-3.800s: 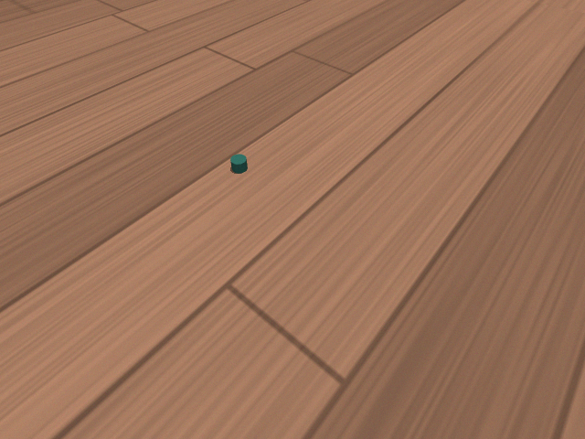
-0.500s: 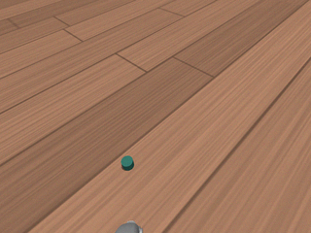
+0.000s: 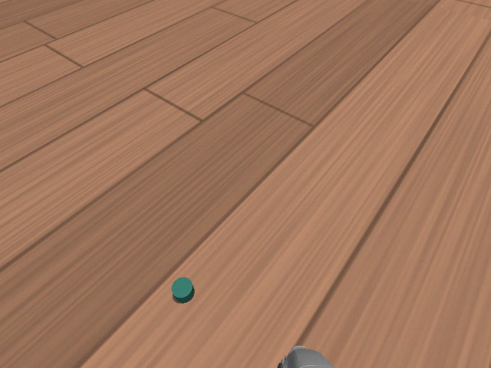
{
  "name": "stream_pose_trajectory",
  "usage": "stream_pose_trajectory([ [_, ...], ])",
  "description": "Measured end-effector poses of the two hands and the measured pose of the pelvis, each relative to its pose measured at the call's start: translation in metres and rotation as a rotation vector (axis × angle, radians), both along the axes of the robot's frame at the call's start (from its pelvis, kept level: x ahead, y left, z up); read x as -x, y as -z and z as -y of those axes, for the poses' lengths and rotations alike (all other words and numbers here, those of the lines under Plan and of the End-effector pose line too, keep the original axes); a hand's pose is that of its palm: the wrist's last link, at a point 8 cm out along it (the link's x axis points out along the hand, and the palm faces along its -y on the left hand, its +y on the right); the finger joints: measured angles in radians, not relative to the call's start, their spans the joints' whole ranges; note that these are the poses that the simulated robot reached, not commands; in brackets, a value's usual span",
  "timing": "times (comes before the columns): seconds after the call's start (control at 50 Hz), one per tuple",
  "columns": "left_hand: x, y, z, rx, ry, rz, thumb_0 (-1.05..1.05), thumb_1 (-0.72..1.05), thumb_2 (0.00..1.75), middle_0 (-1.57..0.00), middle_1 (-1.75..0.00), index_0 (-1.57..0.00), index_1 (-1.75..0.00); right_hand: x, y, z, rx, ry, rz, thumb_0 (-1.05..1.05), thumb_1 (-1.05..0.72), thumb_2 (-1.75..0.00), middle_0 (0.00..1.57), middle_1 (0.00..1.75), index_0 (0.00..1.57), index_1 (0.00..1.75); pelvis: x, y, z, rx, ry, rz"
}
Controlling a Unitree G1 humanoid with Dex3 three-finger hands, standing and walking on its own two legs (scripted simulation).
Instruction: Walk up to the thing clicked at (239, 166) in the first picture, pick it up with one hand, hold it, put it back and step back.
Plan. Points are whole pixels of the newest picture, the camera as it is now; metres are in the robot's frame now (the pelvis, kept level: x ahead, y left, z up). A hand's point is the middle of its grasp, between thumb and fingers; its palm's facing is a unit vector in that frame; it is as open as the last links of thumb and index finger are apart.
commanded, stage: walk up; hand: left
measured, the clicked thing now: (183, 290) +0.51 +0.23 -0.73
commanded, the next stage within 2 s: stand in 1.70 s
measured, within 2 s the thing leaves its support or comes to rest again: neither
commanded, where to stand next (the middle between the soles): +0.12 +0.00 m, yaw +0 degrees
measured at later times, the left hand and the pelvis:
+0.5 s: hand out of the picture +0.13 +0.28 -0.16, palm faces -0.02 -0.94 -0.34, open 7.4 cm; pelvis +0.06 +0.01 -0.01, yaw +0 degrees
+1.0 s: hand (98, 363) +0.18 +0.26 -0.14, palm faces +0.00 -0.94 -0.33, open 7.4 cm; pelvis +0.09 +0.01 +0.02, yaw +0 degrees
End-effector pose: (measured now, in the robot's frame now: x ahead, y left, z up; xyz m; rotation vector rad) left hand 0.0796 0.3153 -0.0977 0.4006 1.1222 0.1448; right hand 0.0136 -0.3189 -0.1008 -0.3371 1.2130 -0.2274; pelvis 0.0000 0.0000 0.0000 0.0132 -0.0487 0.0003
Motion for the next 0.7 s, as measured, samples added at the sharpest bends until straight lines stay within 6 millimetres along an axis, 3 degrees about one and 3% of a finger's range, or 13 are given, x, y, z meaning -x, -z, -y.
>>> stream_pose_trajectory([
  [0.08, -0.031, 0.004, 0.011, -0.023, 0.005, 0.058, 0.0, 0.91, 0.9, -0.21, -0.29, -0.2, -0.3, -0.022, 0.024, 0.005, -0.023, 0.01, -0.015, 0.01, -0.91, -0.9, 0.21, 0.3, 0.2, 0.3, -0.016, 0.013, 0.01, 0.012, 0.005, 0.011],
  [0.16, -0.043, -0.002, 0.018, -0.013, 0.002, 0.081, 0.0, 0.9, 0.9, -0.21, -0.29, -0.2, -0.3, -0.05, 0.028, 0.0, -0.037, -0.007, 0.002, 0.01, -0.91, -0.9, 0.2, 0.3, 0.2, 0.3, -0.026, 0.01, 0.008, 0.007, 0.005, 0.017],
  [0.26, -0.047, -0.001, 0.009, -0.01, -0.007, 0.064, 0.0, 0.9, 0.9, -0.21, -0.3, -0.2, -0.3, -0.075, 0.022, -0.008, -0.027, -0.035, 0.027, 0.01, -0.91, -0.9, 0.2, 0.3, 0.2, 0.3, -0.037, 0.008, -0.001, 0.009, 0.004, 0.006],
  [0.4, -0.048, 0.023, -0.009, 0.023, -0.073, -0.013, 0.0, 0.9, 0.9, -0.21, -0.29, -0.2, -0.3, -0.085, 0.016, -0.02, 0.018, -0.022, 0.011, 0.01, -0.91, -0.9, 0.2, 0.3, 0.2, 0.3, -0.052, 0.012, -0.015, 0.007, 0.007, 0.006],
  [0.56, -0.038, 0.028, -0.006, 0.047, -0.114, -0.111, 0.0, 0.91, 0.9, -0.21, -0.29, -0.2, -0.3, -0.123, 0.005, -0.028, 0.004, -0.037, 0.019, 0.01, -0.91, -0.9, 0.21, 0.3, 0.2, 0.3, -0.07, 0.001, -0.013, 0.022, 0.004, 0.002],
  [0.7, -0.048, 0.019, 0.002, 0.055, -0.132, -0.122, 0.0, 0.91, 0.9, -0.21, -0.29, -0.2, -0.3, -0.165, 0.0, -0.032, -0.018, -0.055, 0.063, 0.01, -0.91, -0.9, 0.21, 0.3, 0.2, 0.3, -0.08, -0.007, -0.012, 0.017, 0.0, -0.002],
])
